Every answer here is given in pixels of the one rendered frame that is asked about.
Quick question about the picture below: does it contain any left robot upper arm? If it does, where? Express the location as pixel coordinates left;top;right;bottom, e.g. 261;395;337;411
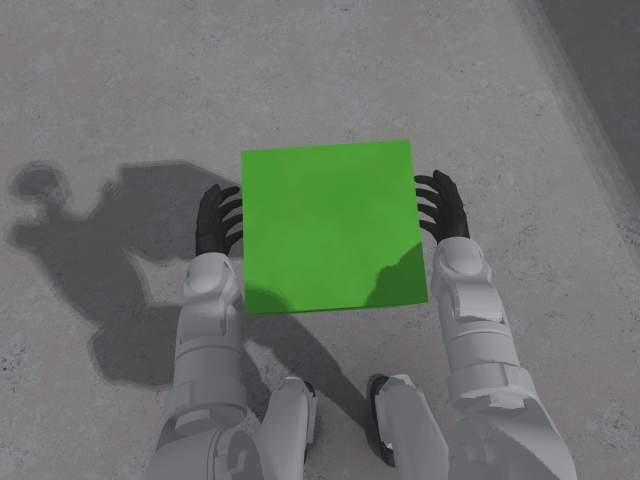
145;425;264;480

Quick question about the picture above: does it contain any right robot shin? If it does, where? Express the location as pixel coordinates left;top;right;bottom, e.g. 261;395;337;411
381;374;426;449

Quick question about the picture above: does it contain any robot left hand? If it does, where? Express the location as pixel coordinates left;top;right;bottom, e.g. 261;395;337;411
195;184;243;257

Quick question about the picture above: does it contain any robot left forearm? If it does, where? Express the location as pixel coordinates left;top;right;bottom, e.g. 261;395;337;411
144;252;247;480

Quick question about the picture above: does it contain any robot right forearm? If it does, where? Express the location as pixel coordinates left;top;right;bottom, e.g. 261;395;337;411
430;237;577;480

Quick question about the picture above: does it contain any robot right hand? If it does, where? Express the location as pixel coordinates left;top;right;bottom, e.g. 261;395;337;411
414;170;470;245

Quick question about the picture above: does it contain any right robot upper arm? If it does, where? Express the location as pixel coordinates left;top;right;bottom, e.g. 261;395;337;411
448;413;576;480

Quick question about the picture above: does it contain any carton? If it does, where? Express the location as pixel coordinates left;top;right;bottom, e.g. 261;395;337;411
241;139;429;315

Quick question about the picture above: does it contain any robot left foot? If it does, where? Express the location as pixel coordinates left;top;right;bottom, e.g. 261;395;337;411
304;381;315;464

